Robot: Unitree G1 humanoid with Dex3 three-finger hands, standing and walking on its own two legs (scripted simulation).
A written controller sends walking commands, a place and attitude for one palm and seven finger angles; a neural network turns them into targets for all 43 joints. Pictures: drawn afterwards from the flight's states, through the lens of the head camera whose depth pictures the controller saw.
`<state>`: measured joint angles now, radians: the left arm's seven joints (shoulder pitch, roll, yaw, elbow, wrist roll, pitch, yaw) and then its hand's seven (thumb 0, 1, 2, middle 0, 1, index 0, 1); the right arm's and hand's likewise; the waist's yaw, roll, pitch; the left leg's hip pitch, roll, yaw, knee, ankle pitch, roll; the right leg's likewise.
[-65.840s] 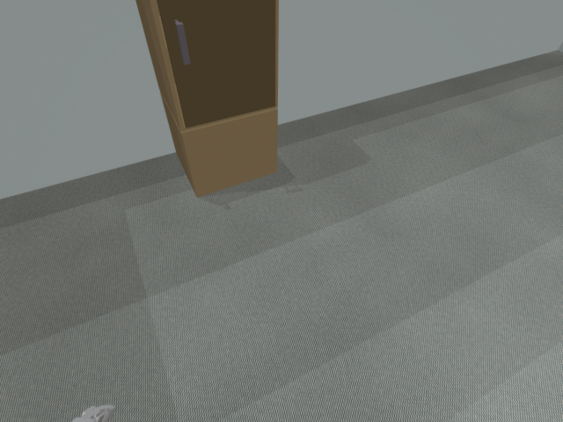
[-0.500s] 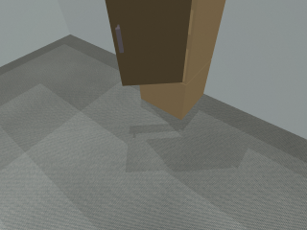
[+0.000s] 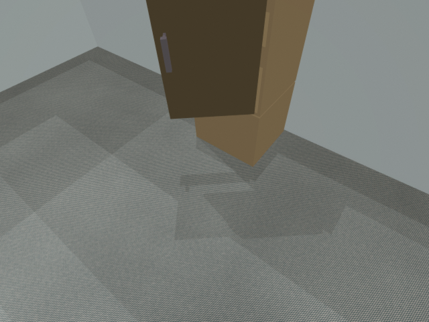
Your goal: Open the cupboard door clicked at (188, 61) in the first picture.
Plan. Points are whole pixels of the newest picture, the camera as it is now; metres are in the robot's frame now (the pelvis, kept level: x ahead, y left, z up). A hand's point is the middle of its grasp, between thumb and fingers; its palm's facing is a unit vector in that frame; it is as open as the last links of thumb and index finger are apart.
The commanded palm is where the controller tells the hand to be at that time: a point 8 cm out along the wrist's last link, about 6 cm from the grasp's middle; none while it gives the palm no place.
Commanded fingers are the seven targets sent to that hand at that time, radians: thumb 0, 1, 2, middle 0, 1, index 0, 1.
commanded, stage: look to check the result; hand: left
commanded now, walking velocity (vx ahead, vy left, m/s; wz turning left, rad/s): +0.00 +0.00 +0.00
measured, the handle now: (166, 52) +1.01 +0.23 -0.01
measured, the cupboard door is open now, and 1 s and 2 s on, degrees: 41 41 41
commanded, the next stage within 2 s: stand and wait in 1.28 s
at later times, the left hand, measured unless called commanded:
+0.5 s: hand out of the picture +0.02 +0.19 -0.17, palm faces +0.00 -0.97 -0.24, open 7.4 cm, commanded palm none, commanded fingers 0.00 0.90 0.90 -0.20 -0.30 -0.20 -0.30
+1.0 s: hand out of the picture +0.04 +0.20 -0.17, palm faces -0.01 -0.97 -0.26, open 7.4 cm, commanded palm none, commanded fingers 0.00 0.90 0.90 -0.20 -0.30 -0.20 -0.30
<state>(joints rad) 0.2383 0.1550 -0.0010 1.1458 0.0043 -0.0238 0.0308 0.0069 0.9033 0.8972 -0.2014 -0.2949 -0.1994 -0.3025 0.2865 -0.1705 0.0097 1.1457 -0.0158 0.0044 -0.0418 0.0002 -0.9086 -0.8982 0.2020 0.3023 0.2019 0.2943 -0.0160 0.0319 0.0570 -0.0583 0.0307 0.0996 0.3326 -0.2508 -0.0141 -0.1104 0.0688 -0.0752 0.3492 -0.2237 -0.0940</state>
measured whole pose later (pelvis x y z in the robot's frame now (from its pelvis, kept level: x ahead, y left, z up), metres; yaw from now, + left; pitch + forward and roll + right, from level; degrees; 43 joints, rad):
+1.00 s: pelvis +0.01 +0.00 +0.00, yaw +0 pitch -1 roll +1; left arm 0.20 0.19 0.00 1.14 0.01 -0.03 0.03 0.01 0.90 0.90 -0.20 -0.29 -0.20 -0.30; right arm 0.25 -0.20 0.01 1.13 -0.02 0.00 -0.04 0.00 -0.91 -0.90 0.20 0.30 0.20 0.29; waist -0.02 0.03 0.05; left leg -0.05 0.03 0.10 0.32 -0.26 -0.01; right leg -0.10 0.07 -0.07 0.34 -0.23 -0.09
